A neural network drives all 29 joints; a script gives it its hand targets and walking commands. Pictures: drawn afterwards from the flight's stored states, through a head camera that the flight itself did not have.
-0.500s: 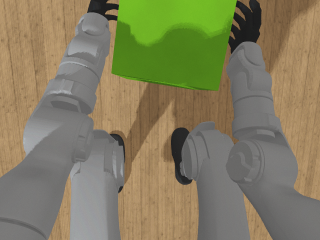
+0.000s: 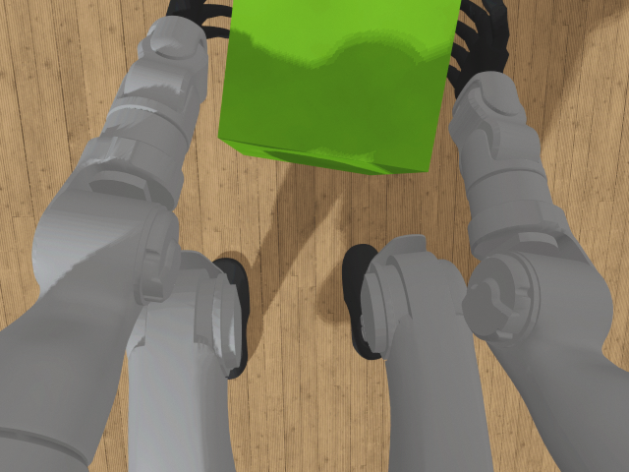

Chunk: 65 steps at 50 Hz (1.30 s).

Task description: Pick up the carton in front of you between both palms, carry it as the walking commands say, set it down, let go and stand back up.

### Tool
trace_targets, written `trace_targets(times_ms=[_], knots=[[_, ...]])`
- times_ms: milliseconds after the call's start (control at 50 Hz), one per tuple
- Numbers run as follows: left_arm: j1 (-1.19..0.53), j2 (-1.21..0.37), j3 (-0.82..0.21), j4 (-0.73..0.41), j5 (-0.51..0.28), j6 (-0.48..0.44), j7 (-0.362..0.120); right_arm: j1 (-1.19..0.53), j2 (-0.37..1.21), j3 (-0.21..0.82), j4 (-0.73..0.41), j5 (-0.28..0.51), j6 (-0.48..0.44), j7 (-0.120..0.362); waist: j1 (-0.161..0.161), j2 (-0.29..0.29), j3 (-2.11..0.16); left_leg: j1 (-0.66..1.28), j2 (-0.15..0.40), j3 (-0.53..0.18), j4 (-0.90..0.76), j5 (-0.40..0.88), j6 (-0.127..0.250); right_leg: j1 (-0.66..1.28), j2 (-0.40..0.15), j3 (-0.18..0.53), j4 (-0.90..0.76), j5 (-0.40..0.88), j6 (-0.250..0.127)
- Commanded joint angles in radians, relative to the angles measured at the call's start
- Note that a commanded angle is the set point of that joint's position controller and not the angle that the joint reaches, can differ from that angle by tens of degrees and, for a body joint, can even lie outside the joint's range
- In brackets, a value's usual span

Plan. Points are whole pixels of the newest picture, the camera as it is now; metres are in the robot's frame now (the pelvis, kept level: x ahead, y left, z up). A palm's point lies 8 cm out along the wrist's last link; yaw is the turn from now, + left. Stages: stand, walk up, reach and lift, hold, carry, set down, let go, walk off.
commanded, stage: set down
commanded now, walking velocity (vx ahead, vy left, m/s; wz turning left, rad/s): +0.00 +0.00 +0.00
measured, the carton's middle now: (326, 82) +0.51 -0.03 -0.24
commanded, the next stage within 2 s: let go in 1.80 s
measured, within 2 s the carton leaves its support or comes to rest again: neither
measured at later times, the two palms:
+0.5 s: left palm (192, 27) +0.54 +0.12 -0.17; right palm (480, 79) +0.50 -0.19 -0.15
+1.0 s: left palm out of the picture +0.56 +0.16 -0.11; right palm (522, 86) +0.48 -0.21 -0.10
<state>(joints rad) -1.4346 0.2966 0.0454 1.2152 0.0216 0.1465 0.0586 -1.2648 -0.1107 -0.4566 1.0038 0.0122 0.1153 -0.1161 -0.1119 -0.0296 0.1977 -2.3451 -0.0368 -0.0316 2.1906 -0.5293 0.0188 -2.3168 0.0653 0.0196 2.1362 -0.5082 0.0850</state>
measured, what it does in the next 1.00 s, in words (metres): stands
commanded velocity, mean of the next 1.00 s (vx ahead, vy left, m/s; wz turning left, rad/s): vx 0.00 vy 0.00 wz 0.00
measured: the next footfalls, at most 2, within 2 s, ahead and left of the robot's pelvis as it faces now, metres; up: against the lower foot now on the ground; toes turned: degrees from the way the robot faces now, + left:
none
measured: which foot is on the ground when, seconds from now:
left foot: down 0.00-1.00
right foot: down 0.00-1.00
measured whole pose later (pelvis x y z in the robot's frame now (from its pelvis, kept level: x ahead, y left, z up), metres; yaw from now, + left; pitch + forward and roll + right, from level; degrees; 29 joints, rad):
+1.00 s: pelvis +0.01 -0.01 +0.03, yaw +0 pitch +39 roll -3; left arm -1.29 0.44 -0.01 1.01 -0.13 0.10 0.04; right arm -1.03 -0.14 -0.23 0.76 0.22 0.05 -0.19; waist -0.11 -0.02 0.18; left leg -2.21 -0.02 -0.05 2.12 -0.59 -0.01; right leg -2.20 0.07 0.00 2.07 -0.55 0.05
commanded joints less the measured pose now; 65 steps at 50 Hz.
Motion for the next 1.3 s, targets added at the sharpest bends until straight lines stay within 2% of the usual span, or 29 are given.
trace_targets(times_ms=[0, 240, 400, 440, 460, 500, 520, 560, 660, 740, 820, 920, 1000, 1080, 1180, 1280], knots=[[-0.435, -0.697, -0.121, -0.134, -0.029, -0.058, -0.188, -0.498, 0.768, 0.265, -0.047, 0.035, 0.007, 0.215, 0.042, 0.128, -0.870, 0.488, -0.057, 0.013, -0.211, 0.114, 0.031, 0.380, 0.066, -0.095, -0.128, 0.139, -0.044], [-0.350, -0.598, -0.050, -0.037, 0.044, -0.043, -0.192, -0.468, 0.652, 0.204, 0.024, 0.003, 0.002, 0.222, 0.075, 0.092, -0.715, 0.438, -0.044, -0.002, -0.202, 0.097, 0.045, 0.314, 0.064, -0.085, -0.119, 0.103, -0.042], [-0.354, -0.474, -0.029, -0.044, 0.072, -0.048, -0.182, -0.403, 0.550, 0.134, 0.056, -0.030, -0.008, 0.206, 0.072, 0.100, -0.697, 0.457, -0.026, -0.007, -0.202, 0.081, 0.030, 0.326, 0.052, -0.097, -0.107, 0.092, -0.027], [-0.334, -0.321, -0.004, -0.050, 0.069, -0.061, -0.153, -0.335, 0.415, 0.088, 0.066, -0.040, -0.026, 0.176, 0.064, 0.106, -0.719, 0.485, -0.015, -0.005, -0.200, 0.086, 0.016, 0.352, 0.039, -0.108, -0.102, 0.103, -0.016], [-0.310, -0.190, 0.015, -0.050, 0.064, -0.071, -0.125, -0.279, 0.294, 0.054, 0.077, -0.041, -0.039, 0.148, 0.058, 0.113, -0.731, 0.503, -0.007, -0.005, -0.201, 0.088, 0.007, 0.366, 0.029, -0.112, -0.102, 0.109, -0.009], [-0.238, 0.154, 0.047, -0.056, 0.044, -0.094, -0.041, -0.151, -0.051, 0.005, 0.100, -0.010, -0.075, 0.060, 0.051, 0.114, -0.770, 0.550, 0.013, -0.011, -0.208, 0.090, -0.005, 0.391, 0.006, -0.115, -0.113, 0.116, 0.003], [-0.236, 0.230, 0.030, -0.053, 0.015, -0.103, -0.012, -0.131, -0.134, 0.019, 0.096, 0.023, -0.096, 0.026, 0.047, 0.118, -0.787, 0.564, 0.019, -0.019, -0.207, 0.092, -0.008, 0.402, -0.003, -0.115, -0.117, 0.118, 0.006], [-0.271, 0.240, -0.028, -0.056, -0.062, -0.118, 0.005, -0.147, -0.183, 0.072, 0.083, 0.098, -0.127, -0.008, 0.022, 0.138, -0.823, 0.590, 0.026, -0.036, -0.192, 0.128, -0.012, 0.410, -0.015, -0.112, -0.112, 0.150, 0.004], [-0.326, 0.188, -0.163, -0.154, -0.222, -0.148, -0.014, -0.173, -0.196, 0.186, 0.022, 0.221, -0.174, -0.019, -0.045, 0.186, -0.953, 0.702, 0.035, -0.058, -0.146, 0.279, -0.017, 0.416, -0.033, -0.108, -0.101, 0.279, -0.010], [-0.294, 0.219, -0.174, -0.193, -0.263, -0.136, -0.023, -0.132, -0.219, 0.222, -0.068, 0.256, -0.173, -0.033, -0.059, 0.186, -1.114, 0.796, 0.032, -0.038, -0.137, 0.314, -0.023, 0.510, -0.034, -0.111, -0.115, 0.328, -0.010], [-0.207, 0.264, -0.126, -0.223, -0.228, -0.115, -0.016, -0.025, -0.216, 0.233, -0.176, 0.262, -0.149, -0.058, -0.042, 0.180, -1.271, 0.853, 0.018, 0.009, -0.166, 0.286, -0.022, 0.646, -0.016, -0.119, -0.151, 0.341, -0.009], [-0.147, 0.272, -0.036, -0.333, -0.155, -0.071, -0.014, 0.067, -0.169, 0.214, -0.366, 0.220, -0.083, -0.082, -0.021, 0.177, -1.356, 0.885, -0.010, 0.056, -0.249, 0.235, -0.012, 0.731, 0.014, -0.129, -0.250, 0.320, -0.016], [-0.093, 0.250, 0.020, -0.277, -0.114, -0.053, -0.035, 0.095, -0.110, 0.192, -0.359, 0.173, -0.049, -0.080, -0.010, 0.146, -1.149, 0.741, -0.012, 0.056, -0.324, 0.155, -0.001, 0.667, 0.018, -0.117, -0.319, 0.251, -0.009], [-0.067, 0.227, 0.040, -0.227, -0.099, -0.061, -0.060, 0.113, -0.074, 0.175, -0.340, 0.139, -0.043, -0.069, -0.022, 0.125, -1.072, 0.685, -0.011, 0.047, -0.394, 0.131, 0.001, 0.652, 0.015, -0.114, -0.382, 0.234, -0.004], [-0.061, 0.227, 0.054, -0.218, -0.077, -0.058, -0.077, 0.131, -0.062, 0.159, -0.361, 0.115, -0.032, -0.064, -0.032, 0.137, -1.120, 0.732, -0.016, 0.049, -0.475, 0.130, -0.004, 0.696, 0.014, -0.118, -0.457, 0.231, -0.002], [-0.064, 0.238, 0.063, -0.299, -0.056, -0.035, -0.084, 0.161, -0.075, 0.151, -0.439, 0.112, -0.011, -0.063, -0.040, 0.180, -1.254, 0.888, -0.025, 0.055, -0.555, 0.181, -0.010, 0.761, 0.018, -0.133, -0.534, 0.262, -0.005]])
